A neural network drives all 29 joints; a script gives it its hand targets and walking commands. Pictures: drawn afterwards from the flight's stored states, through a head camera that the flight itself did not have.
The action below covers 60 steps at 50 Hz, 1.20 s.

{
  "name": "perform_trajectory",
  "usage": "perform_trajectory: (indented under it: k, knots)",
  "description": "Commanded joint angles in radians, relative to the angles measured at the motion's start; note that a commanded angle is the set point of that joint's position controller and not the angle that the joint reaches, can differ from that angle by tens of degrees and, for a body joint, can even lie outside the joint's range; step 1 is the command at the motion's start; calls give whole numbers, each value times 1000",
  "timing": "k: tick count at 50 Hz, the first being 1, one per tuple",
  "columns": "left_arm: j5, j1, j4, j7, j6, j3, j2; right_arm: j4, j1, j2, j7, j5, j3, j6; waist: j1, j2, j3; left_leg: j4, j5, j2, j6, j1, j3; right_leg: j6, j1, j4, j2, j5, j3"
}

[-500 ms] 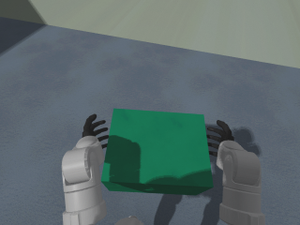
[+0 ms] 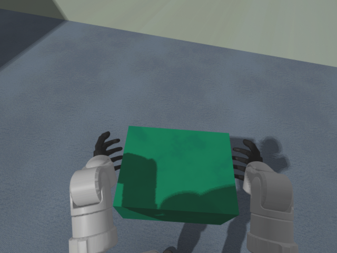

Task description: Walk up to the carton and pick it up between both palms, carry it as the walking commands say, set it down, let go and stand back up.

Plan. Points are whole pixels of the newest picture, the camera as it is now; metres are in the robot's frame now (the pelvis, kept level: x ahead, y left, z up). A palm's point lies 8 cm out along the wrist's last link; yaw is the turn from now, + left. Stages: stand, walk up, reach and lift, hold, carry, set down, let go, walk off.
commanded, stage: carry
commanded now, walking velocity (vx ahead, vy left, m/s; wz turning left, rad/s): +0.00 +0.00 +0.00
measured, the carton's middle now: (175, 176) +0.30 +0.00 -0.02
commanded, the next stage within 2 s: none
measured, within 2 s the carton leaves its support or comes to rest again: neither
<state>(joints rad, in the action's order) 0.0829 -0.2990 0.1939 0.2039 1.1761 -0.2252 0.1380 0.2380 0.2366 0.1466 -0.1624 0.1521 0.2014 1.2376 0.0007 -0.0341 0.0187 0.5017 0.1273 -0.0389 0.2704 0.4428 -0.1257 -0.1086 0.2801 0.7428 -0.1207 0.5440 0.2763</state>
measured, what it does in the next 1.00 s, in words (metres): steps to the left: right foot, then left foot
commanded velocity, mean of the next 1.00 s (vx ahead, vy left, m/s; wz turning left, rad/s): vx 0.00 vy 0.06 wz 0.19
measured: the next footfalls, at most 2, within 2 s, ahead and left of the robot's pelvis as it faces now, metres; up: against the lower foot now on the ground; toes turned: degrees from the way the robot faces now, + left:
right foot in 0.06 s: -0.03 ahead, -0.13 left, -0.01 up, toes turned -22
left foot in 0.12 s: +0.09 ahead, +0.11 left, +0.00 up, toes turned +0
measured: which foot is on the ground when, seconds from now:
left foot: down 0.00-0.02, up 0.04-0.10, down 0.12-0.30, up 0.32-0.40, down 0.42-0.62, up 0.64-0.74, down 0.76-0.94, up 0.96-1.00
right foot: up 0.00-0.04, down 0.06-0.14, up 0.16-0.32, down 0.34-0.42, up 0.44-0.66, down 0.68-0.76, up 0.78-0.98, down 1.00-1.00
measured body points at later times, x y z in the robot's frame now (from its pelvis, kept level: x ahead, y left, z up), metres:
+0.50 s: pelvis -0.05 +0.21 -0.02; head -0.05 +0.24 +0.43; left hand +0.25 +0.38 +0.04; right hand +0.23 +0.04 +0.05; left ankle +0.00 +0.24 -0.74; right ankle -0.12 +0.04 -0.71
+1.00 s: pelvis -0.11 +0.37 -0.02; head -0.09 +0.38 +0.43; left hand +0.18 +0.55 +0.06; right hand +0.18 +0.21 +0.05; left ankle -0.08 +0.42 -0.72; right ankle -0.17 +0.24 -0.75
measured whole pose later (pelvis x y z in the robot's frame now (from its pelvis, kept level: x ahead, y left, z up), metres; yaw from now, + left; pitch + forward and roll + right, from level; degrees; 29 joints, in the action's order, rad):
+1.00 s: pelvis -0.11 +0.37 -0.02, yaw +2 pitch +4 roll +1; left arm 0.10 -0.28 0.25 0.20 1.16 -0.21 0.15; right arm 0.25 0.25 0.15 -0.15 0.15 0.21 1.23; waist 0.00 0.02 0.04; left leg 0.79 0.32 -0.15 0.18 0.53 -0.04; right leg -0.06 0.25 0.58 -0.17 0.33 0.22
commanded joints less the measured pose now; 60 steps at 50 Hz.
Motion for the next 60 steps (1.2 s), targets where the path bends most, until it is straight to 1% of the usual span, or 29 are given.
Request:
perform_trajectory:
  k: [1,2,5,6,8,9,12,14,16,19,21,22,26,30,31,32,33,37,39,40,43,46,47,48,49,53,54,56,60]
  knots:
    - [-424,-486,81,-379,34,803,964,103,567,875,378,-479,-687,-40,25,192,529,421,-542,132,229,-323,130,43,-362,-577,-176,-294,-89]
    - [-417,-468,84,-384,39,778,970,166,587,850,374,-476,-683,-36,3,562,551,669,361,123,15,-82,206,162,-372,-383,-428,-548,-300]
    - [-428,-476,105,-407,52,820,949,136,629,855,377,-488,-716,-28,-42,252,300,42,201,148,-293,-90,241,82,-60,-90,-253,-451,-74]
    - [-414,-470,81,-405,55,804,929,131,608,843,383,-476,-730,-27,-38,15,288,-73,-43,72,-275,-219,126,67,11,23,-133,-273,-17]
    - [-432,-506,33,-397,43,810,929,135,654,837,398,-516,-719,-22,-11,-287,296,-205,-286,354,-215,-207,590,30,172,296,54,85,-115]
    - [-419,-529,42,-393,33,801,929,122,670,823,406,-518,-706,-19,2,-201,338,-276,46,343,-131,-177,603,57,111,393,51,6,-236]
    - [-466,-546,107,-390,23,861,1017,130,667,889,407,-529,-701,-38,41,-478,350,-461,-117,80,411,-55,96,62,-216,62,146,86,83]
    - [-457,-555,163,-378,17,855,976,119,600,907,390,-508,-676,-60,46,-402,422,-95,-1026,-20,470,-384,-45,58,-315,-559,136,186,211]
    - [-419,-469,97,-383,25,789,985,167,591,865,382,-490,-685,-48,10,592,547,792,406,92,34,-156,240,218,-318,-398,-408,-558,-337]
    - [-428,-467,160,-404,35,818,931,175,629,861,365,-494,-722,-45,-31,300,335,6,292,146,-317,70,294,113,-295,-36,-242,-801,-109]
    - [-410,-467,61,-403,42,792,905,141,606,859,380,-492,-738,-36,-31,-121,348,-56,-356,118,-263,-366,202,80,95,104,-53,-113,-70]
    - [-420,-431,20,-400,47,816,892,96,562,824,388,-488,-708,-27,-4,-264,324,-111,-607,336,-253,-322,567,38,177,231,52,67,-115]
    - [-453,-570,63,-403,20,842,991,75,621,851,405,-480,-673,-38,16,-226,322,-338,252,213,-25,-192,404,91,102,331,92,-141,-239]
    - [-448,-504,163,-379,14,855,980,141,597,892,397,-491,-655,-67,42,-433,433,-214,-888,29,364,-439,61,48,-228,-475,228,167,170]
    - [-440,-510,160,-379,19,850,979,171,591,889,386,-488,-665,-69,40,-248,463,33,-1107,-2,364,-408,54,78,-360,-678,126,-50,90]
    - [-422,-442,114,-384,20,800,968,198,603,864,377,-486,-683,-65,33,294,549,474,-197,74,136,-315,220,137,-427,-593,-146,-479,-188]
    - [-413,-413,101,-393,29,783,959,205,567,846,372,-465,-670,-58,-1,471,555,573,450,83,-59,-41,271,218,-472,-345,-293,-666,-305]
    - [-378,-375,47,-405,46,763,914,178,608,841,374,-487,-757,-40,-31,195,356,-79,-97,18,-305,-96,61,86,-241,70,-163,-855,-41]
    - [-388,-428,62,-402,36,798,905,115,596,843,390,-503,-729,-35,-2,-267,351,-49,-776,312,-322,-344,524,-10,210,343,13,27,-46]
    - [-383,-443,21,-405,27,770,921,109,630,848,394,-505,-715,-36,1,-182,384,-94,-641,299,-320,-322,674,11,188,422,56,123,-233]
    - [-393,-466,38,-404,8,786,982,147,659,853,399,-513,-727,-43,12,-186,327,-286,-9,140,-103,-202,456,54,145,352,61,-50,-182]
    - [-418,-483,141,-382,9,827,995,171,655,874,394,-506,-687,-49,43,-424,343,-312,-605,-47,260,-16,91,56,-345,-273,158,86,136]
    - [-405,-485,129,-378,12,795,968,173,657,867,383,-500,-689,-51,44,-155,397,56,-516,-127,307,53,33,84,-550,-576,34,-45,69]
    - [-392,-429,55,-380,19,757,986,175,636,835,370,-494,-687,-43,10,479,514,600,335,35,-17,33,256,105,-459,-363,-357,-419,-254]
    - [-378,-383,31,-398,37,730,940,127,561,882,365,-472,-683,-41,-23,383,523,653,410,58,-149,208,249,154,-455,-313,-526,-608,-347]
    - [-377,-362,67,-402,33,759,921,178,623,862,373,-526,-792,-41,-19,287,320,69,82,9,-270,20,0,48,-252,38,-249,-975,-14]
    - [-388,-392,92,-403,26,761,920,212,648,859,375,-533,-779,-43,-30,117,379,3,-121,-63,-262,-211,-13,27,-92,182,-179,-791,0]
    - [-386,-422,72,-397,22,763,907,147,638,864,384,-547,-755,-32,-7,-247,403,3,-857,330,-313,-460,488,-46,282,446,-2,75,-46]
    - [-421,-512,41,-419,16,776,990,114,632,879,381,-488,-709,-40,1,-137,367,-160,9,273,-231,-300,483,26,272,518,-11,-66,-269]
